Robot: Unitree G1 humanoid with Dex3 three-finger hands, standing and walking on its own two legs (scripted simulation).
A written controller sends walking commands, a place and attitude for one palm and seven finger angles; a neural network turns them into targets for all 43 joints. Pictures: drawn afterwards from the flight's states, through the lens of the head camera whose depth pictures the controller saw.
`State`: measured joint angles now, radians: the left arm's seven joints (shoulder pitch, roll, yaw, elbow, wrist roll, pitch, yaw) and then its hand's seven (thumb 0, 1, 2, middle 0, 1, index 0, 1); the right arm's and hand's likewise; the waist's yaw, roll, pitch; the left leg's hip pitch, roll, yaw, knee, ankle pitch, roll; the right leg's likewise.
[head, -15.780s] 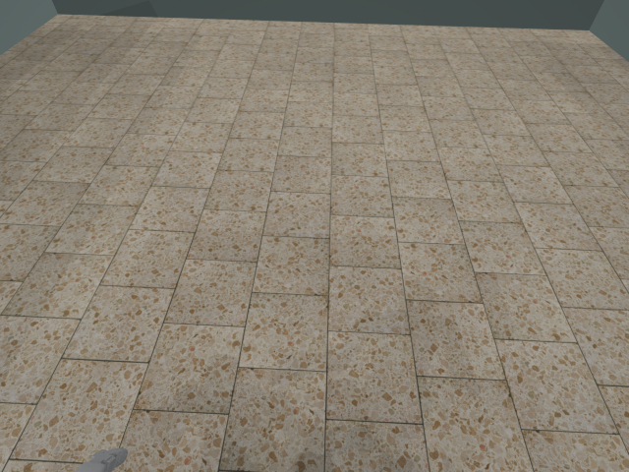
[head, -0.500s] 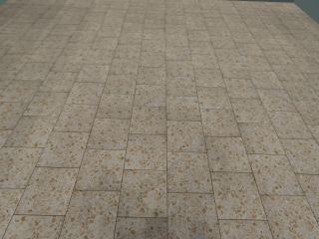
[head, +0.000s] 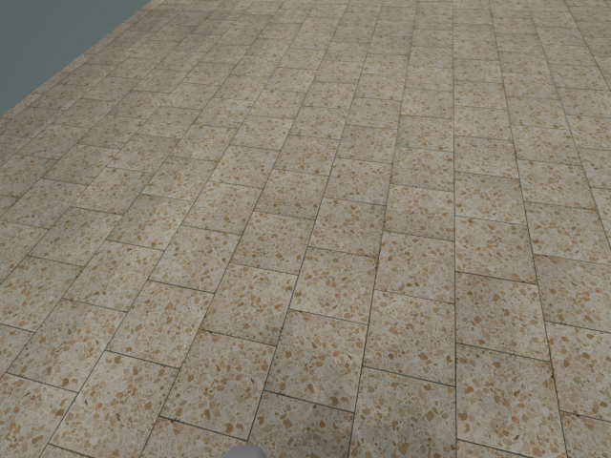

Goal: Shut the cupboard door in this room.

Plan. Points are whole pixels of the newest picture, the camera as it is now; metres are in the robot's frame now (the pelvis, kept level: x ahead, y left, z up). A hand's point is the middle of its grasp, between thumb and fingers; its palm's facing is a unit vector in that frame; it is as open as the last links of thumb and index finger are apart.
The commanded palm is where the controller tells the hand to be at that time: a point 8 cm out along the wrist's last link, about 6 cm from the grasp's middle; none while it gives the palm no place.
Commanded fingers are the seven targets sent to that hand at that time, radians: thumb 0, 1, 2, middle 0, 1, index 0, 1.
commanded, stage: turn or walk to find it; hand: left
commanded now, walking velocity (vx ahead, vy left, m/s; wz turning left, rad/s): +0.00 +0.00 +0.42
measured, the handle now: out of the picture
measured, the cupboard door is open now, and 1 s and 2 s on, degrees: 77 77 77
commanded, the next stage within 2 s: stand and wait in 0.02 s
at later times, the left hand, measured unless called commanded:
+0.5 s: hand out of the picture +0.02 +0.27 -0.16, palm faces +0.23 -0.93 -0.27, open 7.4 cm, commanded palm none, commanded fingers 0.00 0.90 0.90 -0.20 -0.30 -0.20 -0.30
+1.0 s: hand out of the picture -0.07 +0.20 -0.16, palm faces +0.47 -0.85 -0.25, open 7.4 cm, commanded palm none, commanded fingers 0.00 0.90 0.90 -0.20 -0.30 -0.20 -0.30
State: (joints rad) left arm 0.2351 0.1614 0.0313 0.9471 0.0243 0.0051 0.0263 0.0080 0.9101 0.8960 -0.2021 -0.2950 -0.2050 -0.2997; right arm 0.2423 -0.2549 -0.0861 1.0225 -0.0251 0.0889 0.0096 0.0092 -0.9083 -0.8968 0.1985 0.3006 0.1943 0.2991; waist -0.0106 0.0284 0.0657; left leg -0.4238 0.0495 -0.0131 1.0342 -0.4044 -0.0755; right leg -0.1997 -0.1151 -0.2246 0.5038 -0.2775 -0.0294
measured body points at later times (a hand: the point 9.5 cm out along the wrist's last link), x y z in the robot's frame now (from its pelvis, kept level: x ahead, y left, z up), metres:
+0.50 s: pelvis -0.02 +0.04 +0.00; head +0.01 +0.05 +0.45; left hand +0.01 +0.32 -0.14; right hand +0.10 -0.18 -0.14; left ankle -0.03 +0.15 -0.74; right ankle -0.01 -0.11 -0.69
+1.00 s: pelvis -0.03 +0.01 +0.00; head +0.01 +0.01 +0.44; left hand -0.10 +0.25 -0.14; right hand +0.13 -0.21 -0.16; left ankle -0.13 +0.13 -0.69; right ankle +0.00 -0.10 -0.74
